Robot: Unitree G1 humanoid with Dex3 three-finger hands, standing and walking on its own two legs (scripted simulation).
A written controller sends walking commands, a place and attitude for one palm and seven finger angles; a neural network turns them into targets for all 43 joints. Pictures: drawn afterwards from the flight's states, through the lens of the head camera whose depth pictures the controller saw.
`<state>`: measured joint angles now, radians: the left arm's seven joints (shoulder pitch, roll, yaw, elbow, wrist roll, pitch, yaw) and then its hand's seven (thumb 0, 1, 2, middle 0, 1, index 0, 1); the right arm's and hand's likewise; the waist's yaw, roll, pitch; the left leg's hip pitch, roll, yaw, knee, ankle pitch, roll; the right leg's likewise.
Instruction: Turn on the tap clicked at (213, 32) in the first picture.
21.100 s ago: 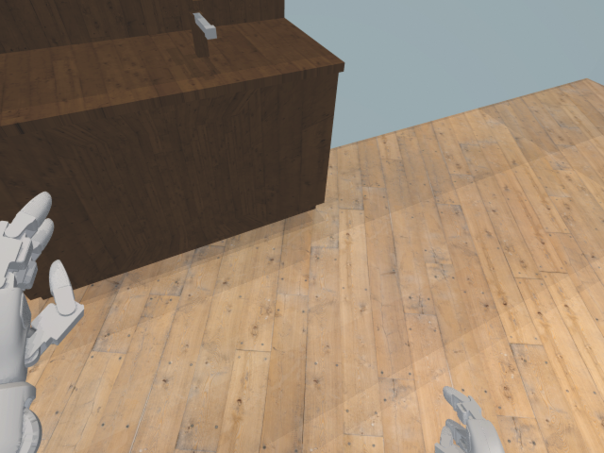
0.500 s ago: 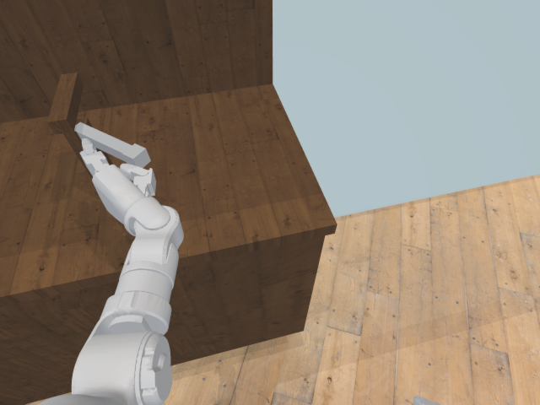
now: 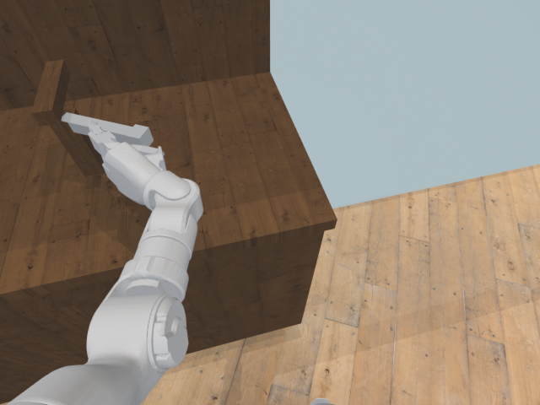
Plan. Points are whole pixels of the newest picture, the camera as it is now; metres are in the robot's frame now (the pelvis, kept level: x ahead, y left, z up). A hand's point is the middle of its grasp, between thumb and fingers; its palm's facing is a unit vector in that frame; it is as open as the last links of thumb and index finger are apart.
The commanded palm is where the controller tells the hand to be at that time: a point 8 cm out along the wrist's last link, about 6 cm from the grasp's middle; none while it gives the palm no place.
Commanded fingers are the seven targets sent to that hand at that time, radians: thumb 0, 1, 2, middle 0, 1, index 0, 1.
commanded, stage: push the lever round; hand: left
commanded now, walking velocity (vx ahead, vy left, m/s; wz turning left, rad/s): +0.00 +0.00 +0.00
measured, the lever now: (140, 138) +0.50 +0.21 +0.11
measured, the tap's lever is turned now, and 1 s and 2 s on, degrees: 59 81 80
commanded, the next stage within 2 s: lift the hand up off the lever in 0.56 s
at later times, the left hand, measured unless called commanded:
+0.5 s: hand (172, 139) +0.50 +0.16 +0.11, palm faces +0.78 -0.60 -0.15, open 7.6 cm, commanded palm +0.45 +0.18 +0.11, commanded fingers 0.00 0.90 0.90 -0.15 -0.15 -0.15 -0.15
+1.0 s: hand (173, 130) +0.52 +0.16 +0.11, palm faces +0.77 -0.62 -0.13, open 7.7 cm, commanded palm +0.46 +0.18 +0.12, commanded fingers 0.00 0.90 0.90 -0.15 -0.15 -0.15 -0.15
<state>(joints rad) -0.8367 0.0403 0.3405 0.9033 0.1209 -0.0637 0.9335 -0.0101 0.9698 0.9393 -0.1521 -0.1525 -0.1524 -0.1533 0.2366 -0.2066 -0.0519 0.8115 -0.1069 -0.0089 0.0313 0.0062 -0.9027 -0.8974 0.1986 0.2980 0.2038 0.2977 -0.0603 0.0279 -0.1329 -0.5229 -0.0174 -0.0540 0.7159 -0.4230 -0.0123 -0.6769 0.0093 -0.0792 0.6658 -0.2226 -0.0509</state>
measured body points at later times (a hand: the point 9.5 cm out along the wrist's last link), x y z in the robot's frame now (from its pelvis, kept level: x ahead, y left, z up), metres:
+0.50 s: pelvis -0.01 -0.01 -0.01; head +0.07 -0.01 +0.44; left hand +0.46 +0.19 +0.12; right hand +0.03 -0.27 -0.14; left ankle -0.05 +0.13 -0.71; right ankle +0.06 -0.09 -0.71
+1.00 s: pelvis +0.00 +0.00 +0.00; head +0.08 -0.01 +0.44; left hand +0.47 +0.19 +0.12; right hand +0.01 -0.26 -0.14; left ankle -0.05 +0.13 -0.71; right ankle +0.06 -0.09 -0.71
